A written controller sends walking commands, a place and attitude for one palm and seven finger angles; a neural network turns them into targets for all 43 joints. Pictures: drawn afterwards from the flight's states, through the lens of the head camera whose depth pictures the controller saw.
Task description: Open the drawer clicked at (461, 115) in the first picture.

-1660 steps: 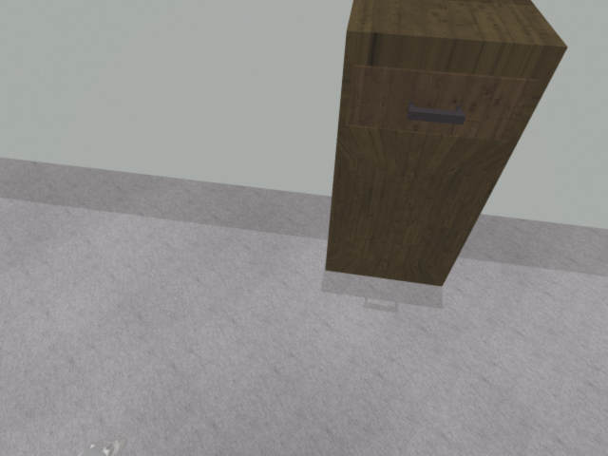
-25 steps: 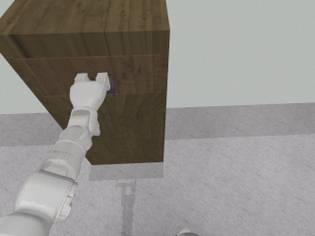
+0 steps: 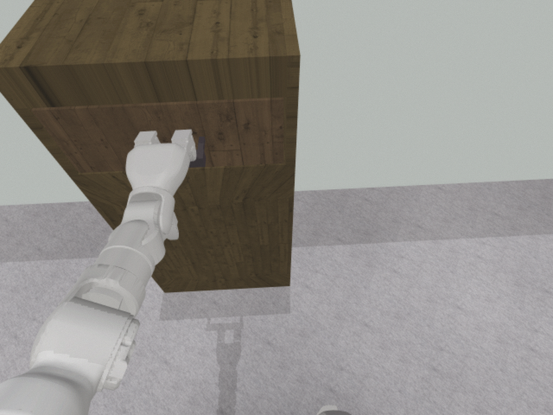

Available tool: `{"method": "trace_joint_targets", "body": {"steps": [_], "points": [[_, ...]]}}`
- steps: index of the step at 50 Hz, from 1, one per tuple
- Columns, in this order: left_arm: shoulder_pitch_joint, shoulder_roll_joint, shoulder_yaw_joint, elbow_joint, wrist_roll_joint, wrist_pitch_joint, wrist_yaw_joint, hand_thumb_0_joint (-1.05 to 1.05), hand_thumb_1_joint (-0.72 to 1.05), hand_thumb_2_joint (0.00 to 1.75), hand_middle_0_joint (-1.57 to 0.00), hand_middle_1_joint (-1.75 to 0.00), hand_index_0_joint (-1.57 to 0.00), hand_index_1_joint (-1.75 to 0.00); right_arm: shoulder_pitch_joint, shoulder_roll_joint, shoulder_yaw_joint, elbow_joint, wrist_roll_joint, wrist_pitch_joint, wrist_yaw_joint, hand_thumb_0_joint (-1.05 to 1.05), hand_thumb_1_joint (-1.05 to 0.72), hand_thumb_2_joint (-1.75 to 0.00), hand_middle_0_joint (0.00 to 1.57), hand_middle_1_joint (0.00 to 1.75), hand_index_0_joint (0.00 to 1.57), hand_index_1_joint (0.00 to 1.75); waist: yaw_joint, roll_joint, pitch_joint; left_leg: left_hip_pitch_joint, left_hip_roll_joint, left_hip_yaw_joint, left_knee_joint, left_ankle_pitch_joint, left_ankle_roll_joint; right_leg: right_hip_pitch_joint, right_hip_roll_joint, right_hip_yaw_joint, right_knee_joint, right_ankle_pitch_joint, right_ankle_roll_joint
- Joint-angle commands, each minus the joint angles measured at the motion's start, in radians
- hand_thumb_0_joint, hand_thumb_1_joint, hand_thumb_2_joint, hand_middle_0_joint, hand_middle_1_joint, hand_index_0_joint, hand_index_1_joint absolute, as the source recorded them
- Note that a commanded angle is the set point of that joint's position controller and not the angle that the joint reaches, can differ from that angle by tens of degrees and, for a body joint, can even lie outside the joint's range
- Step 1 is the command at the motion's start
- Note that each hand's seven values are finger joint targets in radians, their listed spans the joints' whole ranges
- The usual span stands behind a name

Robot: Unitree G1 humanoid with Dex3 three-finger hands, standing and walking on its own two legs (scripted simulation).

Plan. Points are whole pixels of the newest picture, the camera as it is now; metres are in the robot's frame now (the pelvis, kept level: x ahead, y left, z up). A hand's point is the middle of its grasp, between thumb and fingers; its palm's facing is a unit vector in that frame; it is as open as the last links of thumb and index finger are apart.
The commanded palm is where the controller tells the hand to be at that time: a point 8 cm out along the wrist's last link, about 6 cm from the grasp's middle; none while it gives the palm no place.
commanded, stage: lift the fingers back up to retry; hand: left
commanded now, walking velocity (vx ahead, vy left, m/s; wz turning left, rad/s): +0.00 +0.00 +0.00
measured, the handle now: (169, 151) +0.56 +0.19 +0.02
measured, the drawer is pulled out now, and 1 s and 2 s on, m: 0.00 0.00 0.00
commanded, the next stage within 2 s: re-aim the fingers above the handle in 0.64 s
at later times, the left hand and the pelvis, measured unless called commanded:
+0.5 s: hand (151, 155) +0.48 +0.19 +0.09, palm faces +0.03 -0.04 -1.00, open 13.8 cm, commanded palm +0.44 +0.19 +0.14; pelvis +0.05 +0.00 +0.02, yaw +0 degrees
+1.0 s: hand (137, 165) +0.46 +0.20 +0.09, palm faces -0.03 +0.00 -1.00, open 13.8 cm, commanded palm +0.44 +0.19 +0.14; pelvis +0.04 -0.01 +0.02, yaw +2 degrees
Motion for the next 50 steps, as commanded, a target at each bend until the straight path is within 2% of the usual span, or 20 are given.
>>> {"method": "trace_joint_targets", "body": {"steps": [1, 8, 12, 15, 20, 21, 23, 24, 26, 28, 31, 33, 35, 37, 38, 39, 41, 44, 47, 50], "points": [[-0.416, 0.239, 0.072, -0.174, 0.001, 0.025, 0.022, 0.0, -0.5, 0.3, -0.3, -1.2, -0.3, -1.2, 0.047, -0.137, -0.048, -0.09, 0.004, -0.024, -0.012, 0.0, -0.9, -0.9, 0.2, 0.3, 0.2, 0.3, 0.0, -0.033, -0.359, 0.162, -0.028, -0.046, -0.101, 0.158, 0.007, 0.269, 0.014, 0.045, -0.111, 0.133, 0.005], [-0.443, 0.205, 0.053, -0.278, -0.019, -0.001, 0.0, 0.0, -0.5, 0.3, -0.3, -1.2, -0.3, -1.2, 0.026, -0.137, -0.055, -0.088, 0.007, -0.027, -0.016, 0.0, -0.9, -0.9, 0.2, 0.3, 0.2, 0.3, -0.001, -0.041, -0.357, 0.257, -0.021, -0.056, -0.129, 0.246, 0.009, 0.306, 0.018, 0.035, -0.136, 0.204, 0.004], [-0.448, 0.225, 0.066, -0.32, -0.021, -0.008, -0.016, 0.0, -0.5, 0.3, -0.3, -1.2, -0.3, -1.2, 0.023, -0.139, -0.058, -0.081, 0.007, -0.023, -0.014, 0.0, -0.9, -0.9, 0.2, 0.3, 0.2, 0.3, 0.008, -0.019, -0.364, 0.311, -0.018, -0.061, -0.138, 0.315, 0.006, 0.325, 0.02, 0.03, -0.139, 0.253, -0.001], [-0.383, 0.243, 0.092, -0.35, -0.028, 0.003, -0.037, 0.0, -0.5, 0.3, -0.3, -1.2, -0.3, -1.2, 0.009, -0.14, -0.06, -0.089, 0.005, -0.013, -0.006, 0.0, -0.9, -0.9, 0.2, 0.3, 0.2, 0.3, 0.038, -0.003, -0.403, 0.346, -0.019, -0.056, -0.14, 0.42, 0.001, 0.386, 0.02, 0.028, -0.138, 0.336, -0.006], [-0.258, 0.225, 0.082, -0.405, -0.048, 0.051, -0.091, 0.0, -0.5, 0.3, -0.3, -1.2, -0.3, -1.2, -0.027, -0.144, -0.057, -0.111, 0.014, 0.009, 0.01, 0.0, -0.9, -0.9, 0.2, 0.3, 0.2, 0.3, 0.062, -0.031, -0.381, 0.369, -0.014, -0.052, -0.154, 0.559, -0.003, 0.447, 0.018, 0.019, -0.146, 0.445, -0.004], [-0.25, 0.185, 0.043, -0.423, -0.058, 0.061, -0.108, 0.0, -0.5, 0.3, -0.3, -1.2, -0.3, -1.2, -0.035, -0.142, -0.056, -0.115, 0.018, 0.013, 0.013, 0.0, -0.9, -0.9, 0.2, 0.3, 0.2, 0.3, 0.055, -0.045, -0.365, 0.38, -0.012, -0.049, -0.156, 0.563, 0.0, 0.443, 0.017, 0.02, -0.151, 0.456, 0.0], [-0.264, 0.196, 0.039, -0.476, -0.06, 0.073, -0.136, 0.0, -0.5, 0.3, -0.3, -1.2, -0.3, -1.2, -0.053, -0.148, -0.054, -0.12, 0.021, 0.023, 0.014, 0.0, -0.9, -0.9, 0.2, 0.3, 0.2, 0.3, 0.053, -0.062, -0.345, 0.391, -0.011, -0.049, -0.167, 0.566, 0.001, 0.45, 0.017, 0.02, -0.162, 0.462, 0.003], [-0.224, 0.171, 0.023, -0.483, -0.063, 0.08, -0.151, 0.0, -0.5, 0.3, -0.3, -1.2, -0.3, -1.2, -0.06, -0.143, -0.056, -0.127, 0.022, 0.025, 0.016, 0.0, -0.9, -0.9, 0.2, 0.3, 0.2, 0.3, 0.056, -0.071, -0.342, 0.399, -0.011, -0.051, -0.166, 0.582, 0.002, 0.456, 0.017, 0.018, -0.163, 0.472, 0.003], [-0.158, 0.184, 0.036, -0.506, -0.07, 0.081, -0.181, 0.0, -0.5, 0.3, -0.3, -1.2, -0.3, -1.2, -0.074, -0.144, -0.053, -0.134, 0.023, 0.035, 0.015, 0.0, -0.9, -0.9, 0.2, 0.3, 0.2, 0.3, 0.066, -0.076, -0.337, 0.412, -0.013, -0.046, -0.166, 0.611, 0.003, 0.477, 0.013, 0.023, -0.166, 0.51, 0.004], [-0.168, 0.172, 0.018, -0.538, -0.072, 0.072, -0.203, 0.0, -0.5, 0.3, -0.3, -1.2, -0.3, -1.2, -0.087, -0.143, -0.048, -0.138, 0.024, 0.043, 0.014, 0.0, -0.9, -0.9, 0.2, 0.3, 0.2, 0.3, 0.062, -0.092, -0.304, 0.408, -0.014, -0.05, -0.172, 0.594, 0.002, 0.467, 0.012, 0.02, -0.171, 0.502, 0.004], [-0.157, 0.201, 0.036, -0.63, -0.065, 0.04, -0.208, 0.0, -0.5, 0.3, -0.3, -1.2, -0.3, -1.2, -0.109, -0.133, -0.047, -0.152, 0.021, 0.047, 0.011, 0.0, -0.9, -0.9, 0.2, 0.3, 0.2, 0.3, 0.077, -0.044, -0.335, 0.432, -0.019, -0.054, -0.167, 0.61, 0.0, 0.485, 0.01, 0.03, -0.165, 0.506, 0.0], [-0.218, 0.159, -0.002, -0.645, -0.059, 0.021, -0.196, 0.0, -0.5, 0.3, -0.3, -1.2, -0.3, -1.2, -0.114, -0.123, -0.044, -0.143, 0.021, 0.043, 0.009, 0.0, -0.9, -0.9, 0.2, 0.3, 0.2, 0.3, 0.055, -0.031, -0.293, 0.438, -0.019, -0.059, -0.167, 0.569, -0.004, 0.434, 0.011, 0.023, -0.173, 0.458, -0.002], [-0.242, 0.211, 0.038, -0.661, -0.049, 0.007, -0.174, 0.0, -0.5, 0.3, -0.3, -1.2, -0.3, -1.2, -0.116, -0.125, -0.045, -0.135, 0.017, 0.04, 0.004, 0.0, -0.9, -0.9, 0.2, 0.3, 0.2, 0.3, 0.062, -0.025, -0.315, 0.443, -0.021, -0.06, -0.165, 0.559, -0.007, 0.444, 0.013, 0.029, -0.17, 0.444, -0.006], [-0.284, 0.212, 0.043, -0.651, -0.044, 0.002, -0.149, 0.0, -0.5, 0.3, -0.3, -1.2, -0.3, -1.2, -0.115, -0.115, -0.042, -0.125, 0.015, 0.031, 0.003, 0.0, -0.9, -0.9, 0.2, 0.3, 0.2, 0.3, 0.061, -0.004, -0.322, 0.436, -0.026, -0.059, -0.162, 0.54, -0.01, 0.439, 0.009, 0.027, -0.161, 0.44, -0.007], [-0.292, 0.196, 0.031, -0.633, -0.045, 0.005, -0.14, 0.0, -0.5, 0.3, -0.3, -1.2, -0.3, -1.2, -0.118, -0.113, -0.041, -0.119, 0.014, 0.028, 0.002, 0.0, -0.9, -0.9, 0.2, 0.3, 0.2, 0.3, 0.055, -0.012, -0.323, 0.435, -0.027, -0.06, -0.162, 0.528, -0.012, 0.436, 0.008, 0.026, -0.161, 0.437, -0.007], [-0.284, 0.261, 0.091, -0.607, -0.04, 0.007, -0.13, 0.0, -0.5, 0.3, -0.3, -1.2, -0.3, -1.2, -0.115, -0.118, -0.04, -0.11, 0.013, 0.026, -0.001, 0.0, -0.9, -0.9, 0.2, 0.3, 0.2, 0.3, 0.069, -0.013, -0.334, 0.423, -0.027, -0.056, -0.166, 0.52, -0.014, 0.452, 0.008, 0.027, -0.158, 0.436, -0.008], [-0.28, 0.265, 0.091, -0.532, -0.043, 0.026, -0.124, 0.0, -0.5, 0.3, -0.3, -1.2, -0.3, -1.2, -0.125, -0.117, -0.033, -0.107, 0.012, 0.027, -0.007, 0.0, -0.9, -0.9, 0.2, 0.3, 0.2, 0.3, 0.064, -0.047, -0.312, 0.381, -0.034, -0.047, -0.175, 0.445, -0.009, 0.469, 0.001, 0.033, -0.167, 0.411, -0.001], [-0.313, 0.234, 0.051, -0.443, -0.05, 0.046, -0.139, 0.0, -0.5, 0.3, -0.3, -1.2, -0.3, -1.2, -0.125, -0.124, -0.028, -0.099, 0.017, 0.025, -0.012, 0.0, -0.9, -0.9, 0.2, 0.3, 0.2, 0.3, 0.045, -0.077, -0.265, 0.339, -0.035, -0.042, -0.186, 0.374, -0.005, 0.452, -0.005, 0.035, -0.18, 0.374, 0.005], [-0.299, 0.218, 0.028, -0.427, -0.06, 0.045, -0.181, 0.0, -0.5, 0.3, -0.3, -1.2, -0.3, -1.2, -0.115, -0.129, -0.033, -0.112, 0.018, 0.029, -0.017, 0.0, -0.9, -0.9, 0.2, 0.3, 0.2, 0.3, 0.041, -0.081, -0.31, 0.348, -0.04, -0.037, -0.179, 0.371, 0.002, 0.48, -0.007, 0.038, -0.182, 0.394, 0.009], [-0.289, 0.149, -0.025, -0.46, -0.077, 0.009, -0.226, 0.0, -0.5, 0.3, -0.3, -1.2, -0.3, -1.2, -0.093, -0.131, -0.043, -0.126, 0.015, 0.027, -0.016, 0.0, -0.9, -0.9, 0.2, 0.3, 0.2, 0.3, 0.028, -0.073, -0.322, 0.368, -0.04, -0.044, -0.17, 0.397, 0.005, 0.469, -0.003, 0.037, -0.183, 0.415, 0.007]]}}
